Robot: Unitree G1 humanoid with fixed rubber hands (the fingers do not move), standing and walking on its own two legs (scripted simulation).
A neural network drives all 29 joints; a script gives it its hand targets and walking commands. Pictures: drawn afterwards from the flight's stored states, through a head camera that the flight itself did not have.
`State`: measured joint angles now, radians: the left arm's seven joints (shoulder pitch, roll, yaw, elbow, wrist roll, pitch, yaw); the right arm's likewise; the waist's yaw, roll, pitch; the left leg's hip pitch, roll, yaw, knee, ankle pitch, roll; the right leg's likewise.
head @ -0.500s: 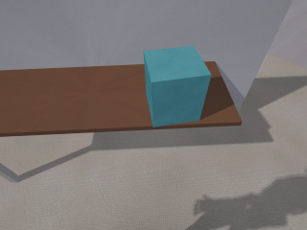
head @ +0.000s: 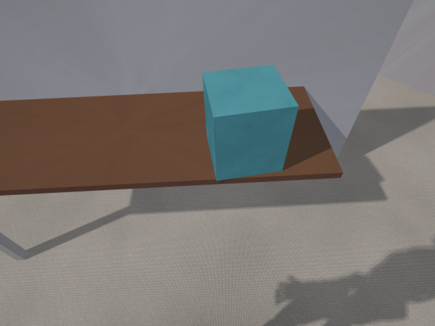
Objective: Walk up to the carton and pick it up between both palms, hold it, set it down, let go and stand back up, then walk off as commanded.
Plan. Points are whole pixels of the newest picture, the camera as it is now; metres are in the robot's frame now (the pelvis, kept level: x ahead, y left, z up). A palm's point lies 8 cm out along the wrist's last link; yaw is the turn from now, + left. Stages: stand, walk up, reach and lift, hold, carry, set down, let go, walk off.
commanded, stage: walk up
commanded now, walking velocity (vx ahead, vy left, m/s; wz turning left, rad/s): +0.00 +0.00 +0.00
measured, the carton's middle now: (244, 124) +0.66 -0.04 -0.05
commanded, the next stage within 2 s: none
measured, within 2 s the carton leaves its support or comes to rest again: neither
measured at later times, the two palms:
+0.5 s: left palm out of the picture +0.13 +0.27 -0.11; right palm out of the picture +0.08 -0.40 -0.14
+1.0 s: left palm (110, 287) +0.22 +0.27 -0.14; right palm (378, 245) +0.32 -0.34 -0.13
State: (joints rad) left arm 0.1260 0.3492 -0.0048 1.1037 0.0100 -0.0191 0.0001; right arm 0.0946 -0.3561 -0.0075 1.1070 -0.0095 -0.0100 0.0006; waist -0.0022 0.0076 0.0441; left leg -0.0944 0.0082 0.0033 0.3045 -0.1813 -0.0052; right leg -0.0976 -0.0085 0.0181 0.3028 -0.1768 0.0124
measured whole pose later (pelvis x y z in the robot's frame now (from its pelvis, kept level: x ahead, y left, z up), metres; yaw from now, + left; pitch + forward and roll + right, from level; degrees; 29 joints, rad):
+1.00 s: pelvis +0.20 -0.05 -0.03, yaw +4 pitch -3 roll +0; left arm 0.28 0.40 0.04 0.86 -0.01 -0.03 0.00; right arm 0.20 -0.36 -0.05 0.85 -0.03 -0.02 0.03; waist 0.03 -0.02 0.15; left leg -0.35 -0.01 0.03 0.59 -0.18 0.03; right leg -0.16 -0.04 -0.04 0.76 -0.47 -0.01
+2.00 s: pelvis +0.20 -0.03 -0.01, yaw +3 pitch -3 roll +0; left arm 0.15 0.36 0.01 1.00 0.01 -0.01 -0.02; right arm 0.16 -0.37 -0.02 0.99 -0.01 -0.01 0.01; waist 0.01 -0.03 0.04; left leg -0.15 0.00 -0.07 0.51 -0.31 -0.01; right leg -0.23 -0.03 0.03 0.48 -0.20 0.02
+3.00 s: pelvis +0.22 -0.05 -0.01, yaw +2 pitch -3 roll +0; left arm 0.14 0.37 0.05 1.00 0.02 0.03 -0.04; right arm 0.19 -0.38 -0.02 1.02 -0.01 -0.04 -0.02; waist 0.00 -0.01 0.06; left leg -0.11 0.03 -0.07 0.47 -0.32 -0.04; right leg -0.23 0.00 0.03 0.51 -0.24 0.00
